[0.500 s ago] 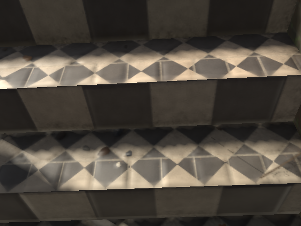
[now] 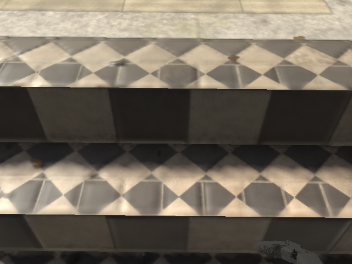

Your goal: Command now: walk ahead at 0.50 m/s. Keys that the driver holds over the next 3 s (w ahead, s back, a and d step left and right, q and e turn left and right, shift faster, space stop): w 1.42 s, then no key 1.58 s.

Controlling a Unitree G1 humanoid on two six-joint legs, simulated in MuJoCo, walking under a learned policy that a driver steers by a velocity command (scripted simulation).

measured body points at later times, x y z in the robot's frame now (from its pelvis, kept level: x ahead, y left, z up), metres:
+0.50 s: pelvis +0.24 -0.02 +0.23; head +0.23 -0.02 +0.68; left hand +0.37 +0.24 +0.12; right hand +0.31 -0.27 +0.09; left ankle +0.12 +0.10 -0.35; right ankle +0.29 -0.12 -0.42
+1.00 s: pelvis +0.51 +0.05 +0.46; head +0.49 +0.06 +0.91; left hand +0.54 +0.30 +0.31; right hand +0.62 -0.18 +0.33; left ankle +0.54 +0.14 -0.21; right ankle +0.43 -0.12 -0.03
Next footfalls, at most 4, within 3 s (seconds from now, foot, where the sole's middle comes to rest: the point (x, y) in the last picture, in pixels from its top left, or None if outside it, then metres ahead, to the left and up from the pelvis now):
0.34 right None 0.33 -0.12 -0.45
0.82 left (136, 176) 0.58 0.14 -0.25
1.32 right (204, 57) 0.84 -0.04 -0.04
1.80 left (131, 16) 1.07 0.18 -0.04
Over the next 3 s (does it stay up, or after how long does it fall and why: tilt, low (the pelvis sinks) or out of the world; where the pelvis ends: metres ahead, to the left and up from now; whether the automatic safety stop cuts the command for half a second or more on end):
stays up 0.93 0.07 0.71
